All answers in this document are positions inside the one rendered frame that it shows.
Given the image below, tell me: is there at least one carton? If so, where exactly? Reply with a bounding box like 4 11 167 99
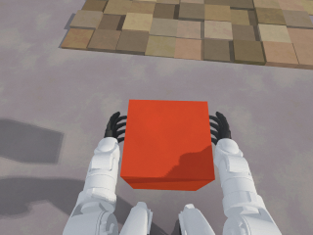
120 99 215 191

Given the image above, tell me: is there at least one right robot upper arm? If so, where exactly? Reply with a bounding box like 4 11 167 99
222 213 282 235

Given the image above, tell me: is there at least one left robot hand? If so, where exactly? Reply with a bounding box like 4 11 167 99
104 112 127 143

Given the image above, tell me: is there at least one left robot upper arm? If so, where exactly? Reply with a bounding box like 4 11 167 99
63 210 119 235

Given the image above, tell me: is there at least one robot right forearm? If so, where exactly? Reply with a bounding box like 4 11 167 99
213 138 278 227

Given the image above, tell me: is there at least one robot left forearm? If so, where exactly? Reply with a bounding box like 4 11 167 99
63 137 121 235

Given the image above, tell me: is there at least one robot right thigh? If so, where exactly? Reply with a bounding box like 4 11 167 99
178 208 215 235

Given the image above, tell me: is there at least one right robot hand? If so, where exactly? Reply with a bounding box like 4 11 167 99
208 112 232 146

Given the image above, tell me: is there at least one robot left shin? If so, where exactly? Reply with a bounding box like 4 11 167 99
130 202 147 212

